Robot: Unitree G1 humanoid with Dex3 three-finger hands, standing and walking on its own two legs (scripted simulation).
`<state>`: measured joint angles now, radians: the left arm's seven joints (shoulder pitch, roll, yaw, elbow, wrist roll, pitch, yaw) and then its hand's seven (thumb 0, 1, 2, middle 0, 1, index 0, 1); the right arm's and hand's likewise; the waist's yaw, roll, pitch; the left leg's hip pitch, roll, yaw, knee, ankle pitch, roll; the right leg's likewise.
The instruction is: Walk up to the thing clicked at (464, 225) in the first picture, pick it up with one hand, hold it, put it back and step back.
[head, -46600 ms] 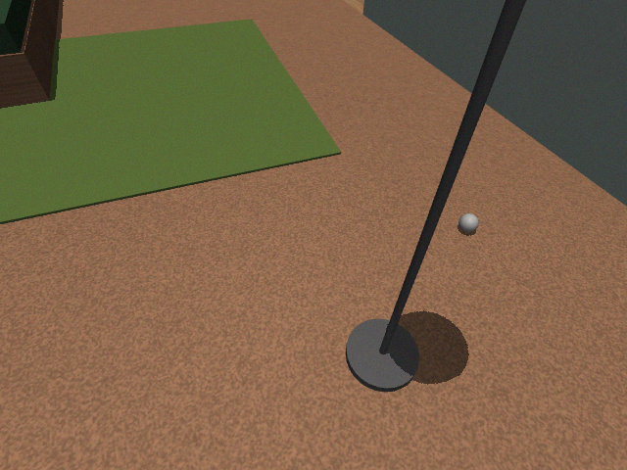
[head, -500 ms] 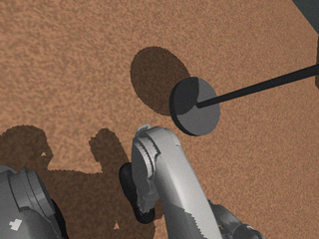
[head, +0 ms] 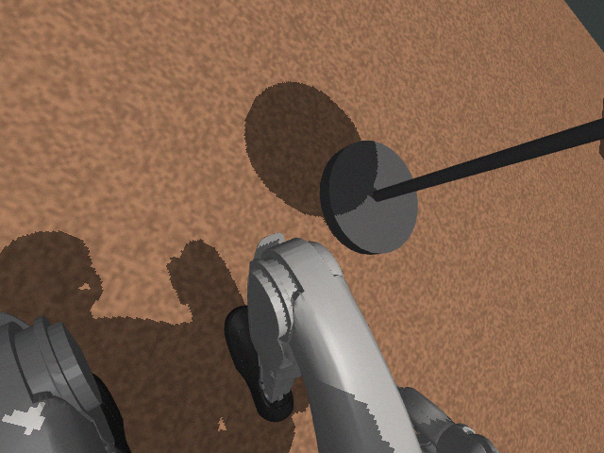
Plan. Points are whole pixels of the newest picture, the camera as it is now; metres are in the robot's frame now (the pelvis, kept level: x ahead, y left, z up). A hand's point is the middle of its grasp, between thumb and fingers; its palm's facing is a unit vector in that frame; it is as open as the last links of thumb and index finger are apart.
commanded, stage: close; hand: left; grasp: from above
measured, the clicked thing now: out of the picture +0.45 +0.35 -0.26
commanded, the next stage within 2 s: settle in 0.34 s
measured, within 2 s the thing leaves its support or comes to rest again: leaves its support in 0.72 s
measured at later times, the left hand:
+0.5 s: hand out of the picture +0.44 +0.35 -0.24, palm faces -0.43 -0.17 -0.89, open 10.2 cm
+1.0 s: hand out of the picture +0.44 +0.36 -0.17, palm faces -0.37 -0.13 -0.92, open 10.2 cm
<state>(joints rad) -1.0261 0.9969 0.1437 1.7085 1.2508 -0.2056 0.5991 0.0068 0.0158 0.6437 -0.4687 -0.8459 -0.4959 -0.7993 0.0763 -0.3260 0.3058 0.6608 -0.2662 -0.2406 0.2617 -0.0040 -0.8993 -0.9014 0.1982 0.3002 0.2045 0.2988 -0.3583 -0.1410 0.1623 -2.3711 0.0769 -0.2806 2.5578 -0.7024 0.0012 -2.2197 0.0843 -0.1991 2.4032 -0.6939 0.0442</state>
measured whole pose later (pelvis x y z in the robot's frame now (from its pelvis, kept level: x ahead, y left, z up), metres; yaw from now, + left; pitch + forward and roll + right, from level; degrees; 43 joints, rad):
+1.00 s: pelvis +0.00 +0.00 +0.01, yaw +2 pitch +31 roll -12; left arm -0.95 0.86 0.09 1.43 1.19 -0.15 0.43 0.00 -0.06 0.51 -0.69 -0.66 -0.71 -0.63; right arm 0.12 -0.32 0.18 0.68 -0.19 -0.16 0.25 0.00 -0.91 -0.90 0.20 0.30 0.20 0.30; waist -0.27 -0.05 0.03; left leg -2.38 0.07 -0.23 2.50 -0.69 0.00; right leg -2.24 0.06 -0.16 2.38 -0.71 0.04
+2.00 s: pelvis -0.01 +0.00 +0.12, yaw +10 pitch +34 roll -7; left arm -0.71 0.67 -0.01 0.95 1.06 -0.11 0.07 -0.01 -0.05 0.59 -0.62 -0.71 -0.64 -0.70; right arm 0.19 -0.27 0.02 0.66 -0.03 0.04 0.08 0.00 -0.91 -0.90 0.20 0.30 0.21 0.30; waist -0.13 0.04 -0.15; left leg -2.10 0.05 -0.09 2.12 -0.62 0.02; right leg -2.00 0.02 -0.07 2.07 -0.67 0.03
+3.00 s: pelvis +0.04 +0.01 +0.41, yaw +14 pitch +13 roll -2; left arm -0.37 0.40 -0.18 0.87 1.00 0.02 0.15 0.00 -0.05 0.64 -0.57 -0.76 -0.60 -0.74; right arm 0.25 -0.24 -0.02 0.74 0.03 -0.01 -0.04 0.00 -0.90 -0.90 0.20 0.30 0.21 0.30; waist -0.07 0.04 -0.10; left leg -0.80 0.04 0.02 0.98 -0.40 0.01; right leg -0.74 0.00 0.00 0.94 -0.42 0.02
